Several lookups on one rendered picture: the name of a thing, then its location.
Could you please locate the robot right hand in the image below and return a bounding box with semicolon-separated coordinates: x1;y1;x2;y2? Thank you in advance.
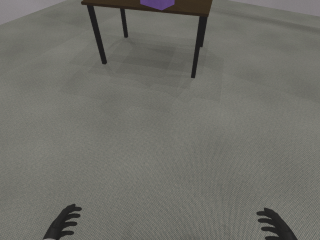
256;207;298;240

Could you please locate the robot left hand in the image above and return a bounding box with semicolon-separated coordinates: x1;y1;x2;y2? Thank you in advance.
42;203;82;240

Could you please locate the carton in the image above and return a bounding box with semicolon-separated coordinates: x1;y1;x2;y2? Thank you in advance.
140;0;175;11

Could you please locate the table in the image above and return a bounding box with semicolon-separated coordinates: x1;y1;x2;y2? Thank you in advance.
81;0;213;78

